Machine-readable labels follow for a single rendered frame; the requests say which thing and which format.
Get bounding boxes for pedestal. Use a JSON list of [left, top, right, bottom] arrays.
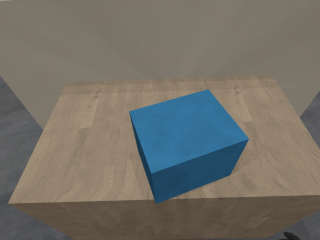
[[8, 75, 320, 240]]

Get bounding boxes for carton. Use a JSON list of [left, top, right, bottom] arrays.
[[129, 89, 249, 204]]

